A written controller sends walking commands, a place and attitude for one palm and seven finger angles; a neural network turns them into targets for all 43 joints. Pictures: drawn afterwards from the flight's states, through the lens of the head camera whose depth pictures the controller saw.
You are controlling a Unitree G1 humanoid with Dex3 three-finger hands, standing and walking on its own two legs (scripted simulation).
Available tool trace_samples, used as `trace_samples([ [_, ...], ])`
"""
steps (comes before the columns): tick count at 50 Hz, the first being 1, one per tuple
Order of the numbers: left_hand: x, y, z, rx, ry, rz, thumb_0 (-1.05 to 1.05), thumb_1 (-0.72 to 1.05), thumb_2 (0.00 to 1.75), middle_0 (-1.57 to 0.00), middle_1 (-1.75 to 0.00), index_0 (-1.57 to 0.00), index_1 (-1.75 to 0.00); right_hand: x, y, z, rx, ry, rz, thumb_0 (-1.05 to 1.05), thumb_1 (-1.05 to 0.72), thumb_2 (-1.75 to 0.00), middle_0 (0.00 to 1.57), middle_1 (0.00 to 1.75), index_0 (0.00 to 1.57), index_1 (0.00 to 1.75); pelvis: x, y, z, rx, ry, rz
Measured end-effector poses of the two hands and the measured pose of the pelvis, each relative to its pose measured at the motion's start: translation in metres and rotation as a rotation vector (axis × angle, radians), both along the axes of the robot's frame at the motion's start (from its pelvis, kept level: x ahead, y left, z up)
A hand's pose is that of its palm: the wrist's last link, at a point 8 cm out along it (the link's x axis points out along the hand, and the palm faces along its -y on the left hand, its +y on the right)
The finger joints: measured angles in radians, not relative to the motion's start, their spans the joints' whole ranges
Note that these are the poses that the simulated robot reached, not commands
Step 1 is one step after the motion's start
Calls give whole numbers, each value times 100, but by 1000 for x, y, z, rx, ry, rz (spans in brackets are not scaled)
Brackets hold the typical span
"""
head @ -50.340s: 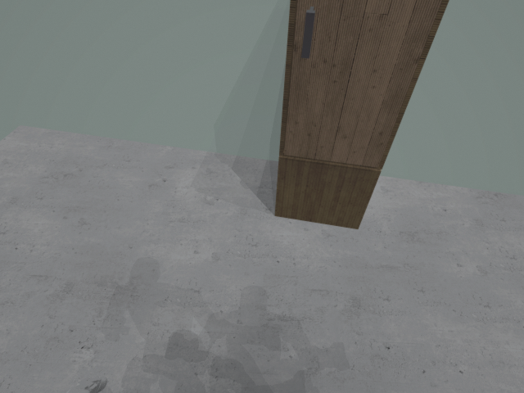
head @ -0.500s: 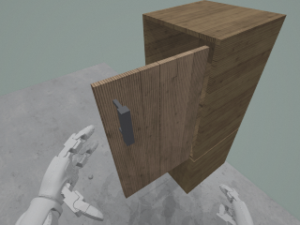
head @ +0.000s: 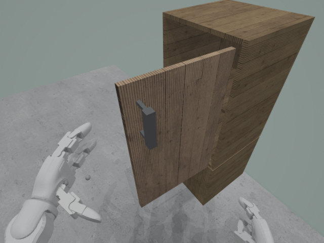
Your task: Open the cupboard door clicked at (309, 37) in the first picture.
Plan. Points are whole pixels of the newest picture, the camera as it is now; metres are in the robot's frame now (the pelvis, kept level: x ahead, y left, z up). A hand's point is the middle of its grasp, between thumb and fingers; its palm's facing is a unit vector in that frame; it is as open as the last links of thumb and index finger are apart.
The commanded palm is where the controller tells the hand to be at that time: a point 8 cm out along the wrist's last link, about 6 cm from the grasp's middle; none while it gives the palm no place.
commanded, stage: draw the hand back to the body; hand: left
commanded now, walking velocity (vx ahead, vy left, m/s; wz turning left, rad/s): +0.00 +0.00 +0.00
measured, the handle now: (145, 124) +0.36 +0.09 +0.14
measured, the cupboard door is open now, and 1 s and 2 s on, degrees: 87 87 87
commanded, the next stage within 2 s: step back with the hand held close in 1.26 s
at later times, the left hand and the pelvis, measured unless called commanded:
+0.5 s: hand (62, 171) +0.21 +0.23 +0.14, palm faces +0.33 -0.88 -0.33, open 13.7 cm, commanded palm +0.16 +0.28 +0.16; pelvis +0.02 +0.01 +0.01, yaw +0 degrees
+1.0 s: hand (53, 154) +0.24 +0.26 +0.16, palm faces +0.44 -0.81 -0.40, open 8.0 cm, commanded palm +0.19 +0.30 +0.17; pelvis +0.04 +0.00 +0.01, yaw -1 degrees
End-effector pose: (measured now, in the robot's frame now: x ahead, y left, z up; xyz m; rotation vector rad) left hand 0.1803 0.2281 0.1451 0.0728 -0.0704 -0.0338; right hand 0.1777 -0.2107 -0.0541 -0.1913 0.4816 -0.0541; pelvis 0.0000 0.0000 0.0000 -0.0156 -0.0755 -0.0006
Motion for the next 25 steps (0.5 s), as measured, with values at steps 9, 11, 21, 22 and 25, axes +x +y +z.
trace_samples([
  [9, -2, 10, 0, 12, 39, -9, -1, -48, 31, -15, -30, -15, -30, 9, 14, 6, -2, -19, 24, 1, -90, -90, 21, 30, 20, 30, 3, 10, 2, 2, 2, -1],
  [11, -3, 16, 3, 56, 28, 31, -1, -45, 32, -16, -30, -15, -30, 12, 16, 8, -8, -20, 31, 1, -90, -90, 21, 30, 20, 30, 4, 10, 2, 1, 0, -2],
  [21, -14, 37, 7, 233, -23, 330, -1, -19, 43, -17, -30, -16, -30, 16, 21, -3, -38, 98, 45, 1, -90, -90, 21, 30, 20, 30, 11, 13, 7, 4, -1, -8],
  [22, -14, 39, 8, 244, -23, 341, -1, -16, 44, -17, -30, -16, -30, 15, 21, -5, -39, 114, 45, 1, -90, -90, 21, 30, 20, 30, 13, 13, 8, 4, -1, -7],
  [25, -10, 44, 12, 277, -32, 369, -1, -6, 49, -17, -30, -17, -30, 16, 19, -11, -38, 150, 38, 1, -90, -90, 21, 30, 20, 30, 18, 13, 9, 6, -2, -7],
])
